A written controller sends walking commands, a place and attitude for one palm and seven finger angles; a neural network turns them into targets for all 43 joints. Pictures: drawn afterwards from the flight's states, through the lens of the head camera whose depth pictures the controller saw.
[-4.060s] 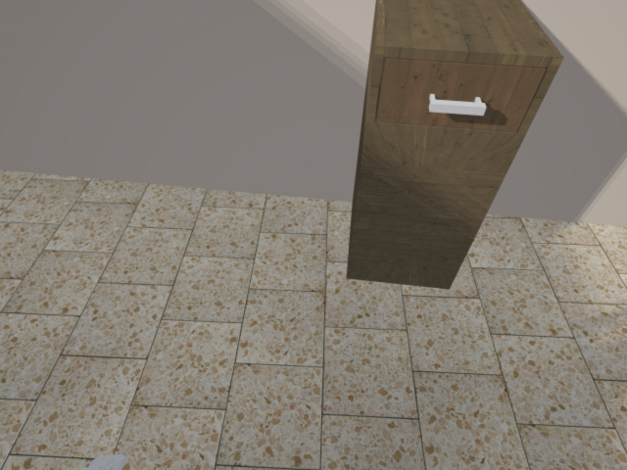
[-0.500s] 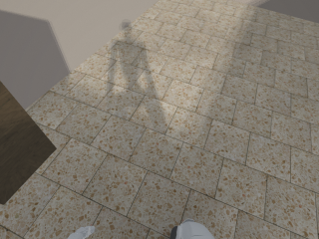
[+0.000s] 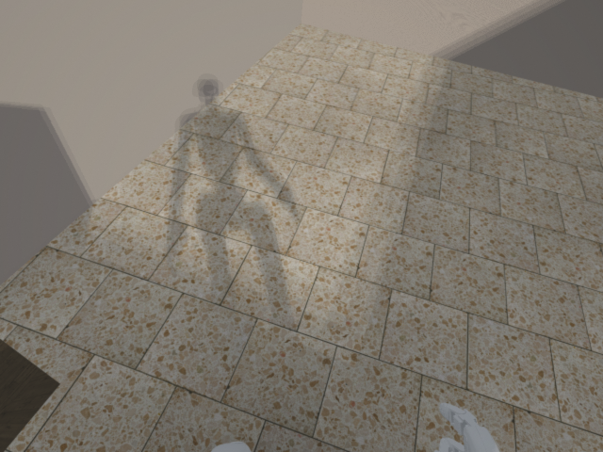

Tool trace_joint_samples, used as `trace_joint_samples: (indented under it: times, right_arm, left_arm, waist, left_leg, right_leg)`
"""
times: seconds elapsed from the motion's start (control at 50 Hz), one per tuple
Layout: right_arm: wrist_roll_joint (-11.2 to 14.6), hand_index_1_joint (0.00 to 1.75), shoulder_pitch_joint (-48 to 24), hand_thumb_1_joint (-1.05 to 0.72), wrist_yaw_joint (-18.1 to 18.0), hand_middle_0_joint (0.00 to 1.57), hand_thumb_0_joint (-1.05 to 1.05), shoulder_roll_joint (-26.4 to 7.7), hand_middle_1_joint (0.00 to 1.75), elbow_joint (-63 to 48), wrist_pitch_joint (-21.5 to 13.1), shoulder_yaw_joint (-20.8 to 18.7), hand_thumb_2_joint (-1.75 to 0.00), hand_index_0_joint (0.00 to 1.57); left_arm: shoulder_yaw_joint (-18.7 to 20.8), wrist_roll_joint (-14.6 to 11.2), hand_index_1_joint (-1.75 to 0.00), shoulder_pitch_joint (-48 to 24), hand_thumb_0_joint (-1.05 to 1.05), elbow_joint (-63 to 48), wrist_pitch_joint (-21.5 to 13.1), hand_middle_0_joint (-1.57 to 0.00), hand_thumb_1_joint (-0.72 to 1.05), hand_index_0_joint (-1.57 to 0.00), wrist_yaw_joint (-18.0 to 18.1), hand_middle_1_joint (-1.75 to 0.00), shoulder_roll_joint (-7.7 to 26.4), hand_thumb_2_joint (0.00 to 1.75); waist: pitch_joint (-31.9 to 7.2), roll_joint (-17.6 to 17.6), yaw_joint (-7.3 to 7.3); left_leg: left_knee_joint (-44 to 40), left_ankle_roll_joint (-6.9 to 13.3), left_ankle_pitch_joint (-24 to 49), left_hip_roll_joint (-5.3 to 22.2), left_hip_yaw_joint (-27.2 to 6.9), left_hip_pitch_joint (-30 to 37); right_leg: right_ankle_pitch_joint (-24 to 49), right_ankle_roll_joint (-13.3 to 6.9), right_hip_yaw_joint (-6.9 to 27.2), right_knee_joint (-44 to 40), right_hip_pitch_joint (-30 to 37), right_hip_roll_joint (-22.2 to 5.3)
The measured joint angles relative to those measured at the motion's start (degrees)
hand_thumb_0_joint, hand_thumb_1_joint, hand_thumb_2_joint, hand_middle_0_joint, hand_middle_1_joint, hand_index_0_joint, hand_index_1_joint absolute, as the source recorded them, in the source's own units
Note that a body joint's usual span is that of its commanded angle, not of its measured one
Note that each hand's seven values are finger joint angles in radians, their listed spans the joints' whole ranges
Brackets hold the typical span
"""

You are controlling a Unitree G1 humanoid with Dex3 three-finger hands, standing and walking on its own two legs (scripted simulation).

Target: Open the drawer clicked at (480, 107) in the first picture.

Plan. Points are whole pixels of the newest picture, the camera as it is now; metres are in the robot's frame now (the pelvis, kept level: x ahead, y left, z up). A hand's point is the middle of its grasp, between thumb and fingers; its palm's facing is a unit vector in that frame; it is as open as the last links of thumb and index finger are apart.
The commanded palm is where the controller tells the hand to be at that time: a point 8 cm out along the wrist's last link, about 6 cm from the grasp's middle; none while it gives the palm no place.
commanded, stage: walk to a spot facing it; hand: left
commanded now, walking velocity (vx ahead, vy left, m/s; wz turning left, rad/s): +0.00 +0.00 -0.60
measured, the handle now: out of the picture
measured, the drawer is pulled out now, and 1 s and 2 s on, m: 0.00 0.00 0.00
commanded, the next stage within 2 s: turn to face it in 0.38 s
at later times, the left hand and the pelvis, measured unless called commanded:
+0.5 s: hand (250, 342) +0.31 +0.12 -0.16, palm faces -0.33 -0.92 -0.22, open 7.3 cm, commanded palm none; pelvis +0.13 -0.02 -0.01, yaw -18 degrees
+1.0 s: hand (229, 353) +0.30 +0.16 -0.17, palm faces -0.09 -0.98 -0.18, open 7.3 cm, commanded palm none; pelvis +0.19 -0.02 +0.00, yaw -7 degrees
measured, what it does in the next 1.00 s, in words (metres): walks ahead: right foot, then left foot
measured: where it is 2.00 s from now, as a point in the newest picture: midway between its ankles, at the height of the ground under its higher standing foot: outside the picture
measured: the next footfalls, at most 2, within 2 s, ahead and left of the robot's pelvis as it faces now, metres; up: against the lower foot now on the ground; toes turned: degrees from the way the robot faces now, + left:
right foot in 0.48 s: +0.19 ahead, -0.14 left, +0.00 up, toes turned -26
left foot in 0.90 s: +0.26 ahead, +0.06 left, +0.00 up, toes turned -1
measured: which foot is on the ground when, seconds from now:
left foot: down 0.00-0.50, up 0.52-0.88, down 0.90-1.00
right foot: up 0.00-0.46, down 0.48-0.90, up 0.92-1.00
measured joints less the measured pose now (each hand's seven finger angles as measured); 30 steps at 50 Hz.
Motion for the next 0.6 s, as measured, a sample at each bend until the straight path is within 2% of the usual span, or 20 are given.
trace_joint_samples:
  times: [0.04,0.08,0.12,0.18,0.26,0.34,0.44,0.48,0.5,0.52,0.54,0.56,0.6]
  right_arm:
    - [-0.16,0.30,0.01,-0.91,-0.29,0.20,0.00,0.62,0.30,-0.16,-0.66,0.86,-0.90,0.20]
    - [0.02,0.30,1.43,-0.91,-0.73,0.20,0.00,1.32,0.30,0.00,-0.76,1.34,-0.90,0.20]
    - [0.17,0.30,3.45,-0.91,-1.21,0.20,0.00,2.04,0.30,0.98,-0.69,1.45,-0.90,0.20]
    - [0.72,0.30,6.67,-0.92,-2.11,0.20,-0.01,2.64,0.30,3.20,-0.31,0.89,-0.90,0.21]
    - [0.75,0.30,10.08,-0.94,-2.64,0.20,-0.01,1.33,0.30,5.66,0.50,-0.27,-0.90,0.21]
    - [0.48,0.30,12.68,-0.93,-2.49,0.20,-0.01,0.56,0.30,7.55,1.57,-0.78,-0.90,0.20]
    - [0.11,0.30,14.51,-0.92,-2.02,0.20,0.00,-0.09,0.30,8.29,2.78,-1.61,-0.90,0.20]
    - [0.33,0.30,15.76,-0.91,-1.71,0.20,0.00,-0.30,0.30,8.07,3.20,-1.84,-0.90,0.20]
    - [0.59,0.30,16.08,-0.91,-1.49,0.20,0.00,-0.42,0.30,7.99,3.59,-1.82,-0.90,0.20]
    - [0.83,0.30,15.62,-0.91,-1.53,0.20,0.00,-0.70,0.30,8.04,4.20,-1.75,-0.90,0.20]
    - [1.02,0.30,15.02,-0.91,-1.81,0.20,0.00,-0.82,0.30,8.12,4.80,-1.58,-0.90,0.20]
    - [1.12,0.30,14.42,-0.91,-2.08,0.20,0.00,-0.78,0.30,8.25,5.28,-1.40,-0.90,0.20]
    - [0.95,0.30,13.19,-0.91,-2.33,0.20,0.00,-0.61,0.30,8.44,5.76,-1.08,-0.90,0.20]
  left_arm:
    - [0.34,-0.15,-0.30,0.02,0.00,1.03,0.99,-0.20,0.91,-0.20,-0.10,-0.30,0.36,0.90]
    - [0.58,0.11,-0.30,-0.46,0.00,1.60,1.79,-0.20,0.91,-0.20,-0.55,-0.30,0.62,0.90]
    - [0.93,0.38,-0.30,-1.47,0.00,1.08,2.38,-0.20,0.92,-0.20,-1.01,-0.30,0.86,0.90]
    - [1.42,0.46,-0.30,-3.21,0.00,-0.69,3.12,-0.20,0.92,-0.20,-1.17,-0.30,0.83,0.90]
    - [1.94,0.60,-0.30,-5.91,0.00,-2.59,4.23,-0.20,0.92,-0.20,-1.15,-0.29,0.29,0.90]
    - [1.88,0.60,-0.30,-9.15,0.00,-3.58,5.08,-0.20,0.92,-0.20,-1.20,-0.29,-0.35,0.90]
    - [1.17,0.65,-0.30,-12.57,0.00,-4.78,4.87,-0.20,0.92,-0.20,-1.20,-0.29,-1.07,0.90]
    - [0.57,0.73,-0.30,-13.43,0.00,-5.67,3.81,-0.20,0.92,-0.20,-1.21,-0.29,-0.98,0.90]
    - [0.34,0.79,-0.30,-13.96,0.00,-6.01,2.78,-0.20,0.91,-0.20,-0.97,-0.30,-0.92,0.90]
    - [0.02,0.46,-0.30,-14.70,0.00,-6.11,1.91,-0.20,0.91,-0.20,-0.59,-0.30,-1.14,0.90]
    - [-0.34,0.18,-0.30,-15.18,0.00,-6.18,1.40,-0.20,0.91,-0.20,-0.18,-0.30,-1.35,0.90]
    - [-0.60,0.02,-0.30,-15.39,0.00,-6.16,1.25,-0.20,0.91,-0.20,0.29,-0.30,-1.57,0.90]
    - [-1.14,-0.11,-0.30,-15.35,0.00,-5.66,1.35,-0.20,0.91,-0.20,1.23,-0.30,-2.24,0.90]
  waist:
    - [0.73,-0.82,-0.04]
    - [0.87,-0.82,-0.69]
    - [1.03,-0.91,-1.10]
    - [1.06,-0.83,-1.59]
    - [1.29,-0.70,-2.69]
    - [2.21,-0.31,-4.01]
    - [3.71,1.14,-6.23]
    - [3.86,2.06,-6.79]
    - [3.96,2.55,-6.66]
    - [4.59,3.41,-6.76]
    - [4.96,3.86,-6.95]
    - [4.98,3.96,-7.00]
    - [4.26,4.20,-7.01]
  left_leg:
    - [2.85,2.55,-2.90,0.42,2.11,1.25]
    - [1.78,3.34,-4.87,1.03,3.63,4.04]
    - [-1.36,3.15,-4.59,1.33,5.07,7.19]
    - [-5.34,3.04,-4.39,1.62,7.15,10.79]
    - [-7.62,2.79,-5.42,1.84,9.91,13.88]
    - [-7.39,1.90,-7.53,2.47,12.57,15.97]
    - [-2.86,-0.34,-12.31,4.64,16.29,17.23]
    - [2.63,-1.61,-15.38,6.56,16.86,16.16]
    - [8.47,-1.97,-16.14,7.65,15.22,13.81]
    - [15.80,-2.32,-18.76,7.69,11.09,10.56]
    - [22.62,-2.48,-21.14,6.58,6.69,7.34]
    - [28.04,-2.45,-21.97,5.23,3.29,4.67]
    - [33.74,-2.32,-19.69,3.49,-0.77,0.72]
  right_leg:
    - [-3.65,-0.31,0.31,16.19,-5.93,-0.17]
    - [-2.09,-0.01,-1.54,28.81,-11.90,-0.90]
    - [1.57,0.81,-3.37,34.44,-16.79,-2.44]
    - [6.05,2.10,-4.63,36.39,-22.44,-4.32]
    - [9.85,3.38,-5.30,33.53,-26.22,-6.05]
    - [10.42,3.86,-6.73,24.45,-25.13,-6.84]
    - [7.74,2.48,-8.81,10.23,-19.13,-5.57]
    - [10.96,1.08,-9.78,2.95,-14.77,-4.32]
    - [10.33,-1.14,-9.81,2.33,-14.31,-3.59]
    - [8.93,-2.51,-9.85,4.11,-14.83,-2.94]
    - [7.79,-3.21,-9.83,5.17,-14.81,-2.66]
    - [7.20,-3.50,-9.68,5.16,-14.22,-2.52]
    - [7.65,-3.05,-9.48,2.84,-12.18,-2.18]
